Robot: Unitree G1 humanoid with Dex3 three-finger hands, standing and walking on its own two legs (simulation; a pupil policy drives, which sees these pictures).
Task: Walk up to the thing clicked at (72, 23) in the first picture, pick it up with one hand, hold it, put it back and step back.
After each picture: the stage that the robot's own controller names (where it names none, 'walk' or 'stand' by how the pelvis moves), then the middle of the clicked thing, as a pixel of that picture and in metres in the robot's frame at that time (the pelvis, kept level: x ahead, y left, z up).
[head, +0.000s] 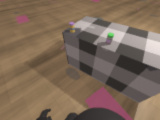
stand; (72, 27) +1.05 +0.28 -0.01
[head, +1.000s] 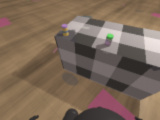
walk; (65, 30) +0.91 +0.31 +0.00
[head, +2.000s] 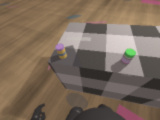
rise first; (61, 51) +0.52 +0.25 +0.02
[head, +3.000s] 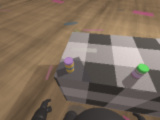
stand; (69, 65) +0.41 +0.17 +0.00
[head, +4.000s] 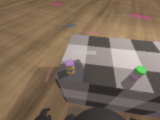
stand; (70, 67) +0.41 +0.18 -0.02
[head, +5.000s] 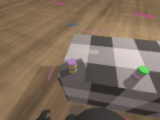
stand; (72, 66) +0.42 +0.16 -0.02
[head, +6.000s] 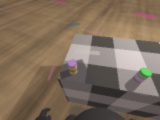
stand; (72, 67) +0.41 +0.15 -0.02
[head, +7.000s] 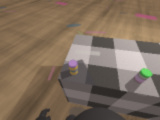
stand; (73, 67) +0.41 +0.15 -0.02
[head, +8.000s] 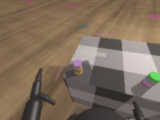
rise first; (78, 67) +0.41 +0.14 -0.01
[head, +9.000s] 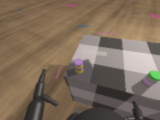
go down; (79, 66) +0.42 +0.13 -0.01
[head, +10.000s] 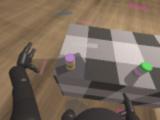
go down; (70, 62) +0.42 +0.13 +0.01
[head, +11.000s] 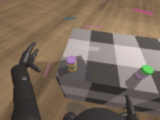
go down; (71, 64) +0.42 +0.13 +0.00
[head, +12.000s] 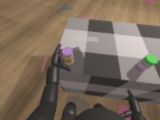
close in; (68, 56) +0.43 +0.14 +0.05
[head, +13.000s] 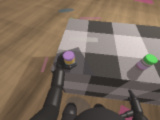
lift; (69, 60) +0.41 +0.13 +0.05
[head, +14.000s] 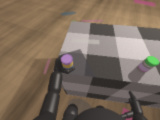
lift; (67, 63) +0.37 +0.15 +0.06
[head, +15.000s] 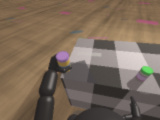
lift; (64, 62) +0.32 +0.17 +0.18
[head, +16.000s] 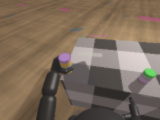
hold; (66, 63) +0.33 +0.16 +0.15
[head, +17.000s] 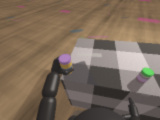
hold; (66, 64) +0.32 +0.16 +0.16
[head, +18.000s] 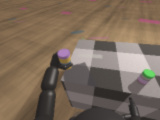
crouch; (65, 59) +0.34 +0.17 +0.18
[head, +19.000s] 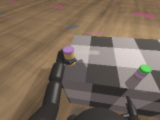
lower; (69, 56) +0.40 +0.14 +0.14
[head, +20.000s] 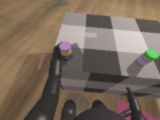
lower; (66, 51) +0.46 +0.14 +0.06
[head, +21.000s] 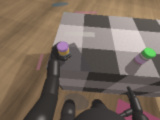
lower; (64, 51) +0.46 +0.15 +0.07
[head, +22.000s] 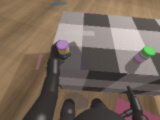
lower; (63, 50) +0.46 +0.15 +0.07
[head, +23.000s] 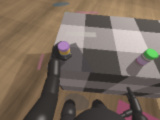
lower; (64, 51) +0.46 +0.15 +0.07
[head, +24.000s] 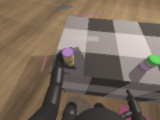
open; (68, 57) +0.42 +0.13 +0.06
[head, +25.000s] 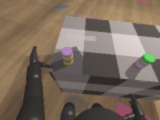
sink last; (67, 56) +0.43 +0.14 +0.05
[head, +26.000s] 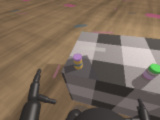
stand; (78, 61) +0.44 +0.13 +0.03
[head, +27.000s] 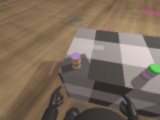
stand; (76, 61) +0.43 +0.13 +0.03
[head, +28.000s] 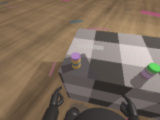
stand; (75, 60) +0.43 +0.13 +0.04
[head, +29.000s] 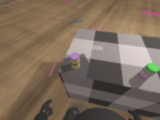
stand; (75, 61) +0.43 +0.14 +0.03
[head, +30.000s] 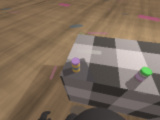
walk; (75, 65) +0.44 +0.14 -0.02
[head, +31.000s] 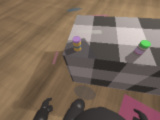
walk; (77, 43) +0.58 +0.15 +0.00
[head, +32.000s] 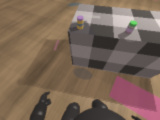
walk; (80, 22) +0.88 +0.14 +0.01
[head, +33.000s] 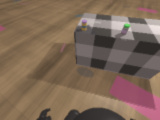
stand; (84, 25) +1.06 +0.14 +0.00
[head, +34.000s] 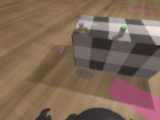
stand; (81, 27) +1.04 +0.16 -0.02
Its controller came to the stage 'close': yes
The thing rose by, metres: 0.19
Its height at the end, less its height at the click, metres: +0.00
